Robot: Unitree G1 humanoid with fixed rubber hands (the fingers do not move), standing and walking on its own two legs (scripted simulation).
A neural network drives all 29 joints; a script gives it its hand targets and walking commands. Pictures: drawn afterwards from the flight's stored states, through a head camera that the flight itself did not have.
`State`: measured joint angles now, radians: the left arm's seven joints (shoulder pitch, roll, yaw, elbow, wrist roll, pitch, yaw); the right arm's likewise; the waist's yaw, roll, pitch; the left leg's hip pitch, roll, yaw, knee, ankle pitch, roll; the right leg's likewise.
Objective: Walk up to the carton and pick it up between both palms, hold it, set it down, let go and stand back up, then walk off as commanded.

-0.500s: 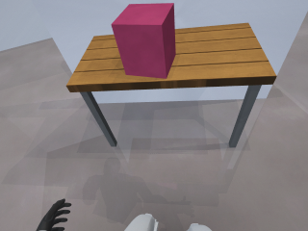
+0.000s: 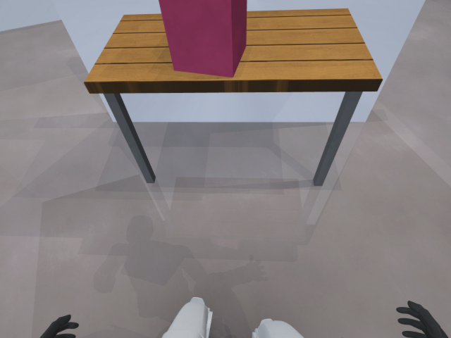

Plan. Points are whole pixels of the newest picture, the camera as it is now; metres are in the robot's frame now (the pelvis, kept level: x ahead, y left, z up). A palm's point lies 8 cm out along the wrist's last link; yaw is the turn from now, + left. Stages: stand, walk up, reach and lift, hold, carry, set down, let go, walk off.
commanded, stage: walk off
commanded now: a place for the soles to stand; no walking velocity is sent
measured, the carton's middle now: (208, 21) +1.01 +0.07 +0.05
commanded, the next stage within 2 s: none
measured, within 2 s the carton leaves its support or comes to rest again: neither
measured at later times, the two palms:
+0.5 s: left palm out of the picture +0.05 +0.35 -0.06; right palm out of the picture -0.05 -0.29 -0.09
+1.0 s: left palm out of the picture -0.11 +0.30 -0.05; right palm out of the picture -0.13 -0.34 -0.08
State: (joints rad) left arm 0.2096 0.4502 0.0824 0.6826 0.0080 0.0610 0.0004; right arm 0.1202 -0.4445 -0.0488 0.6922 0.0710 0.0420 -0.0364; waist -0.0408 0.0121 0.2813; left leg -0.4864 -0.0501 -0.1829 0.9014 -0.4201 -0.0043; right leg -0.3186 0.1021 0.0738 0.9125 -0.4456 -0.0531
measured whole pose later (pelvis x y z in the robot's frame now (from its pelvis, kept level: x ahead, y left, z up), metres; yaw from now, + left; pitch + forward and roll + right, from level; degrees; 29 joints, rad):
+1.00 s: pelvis -0.21 -0.01 +0.02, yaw +0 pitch -8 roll +2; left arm 0.26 0.37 0.10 0.71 0.01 0.03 -0.01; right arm 0.28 -0.45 -0.05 0.69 0.07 0.02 -0.02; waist -0.04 0.04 0.19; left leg -0.41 -0.09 -0.16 1.08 -0.45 -0.01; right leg -0.30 0.05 0.09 0.78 -0.37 -0.02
